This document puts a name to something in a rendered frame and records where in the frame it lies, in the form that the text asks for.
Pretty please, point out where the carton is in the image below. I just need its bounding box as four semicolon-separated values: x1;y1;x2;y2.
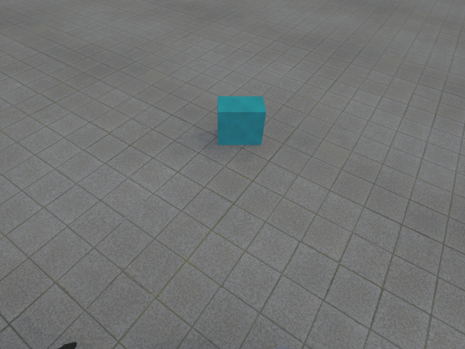
218;96;266;145

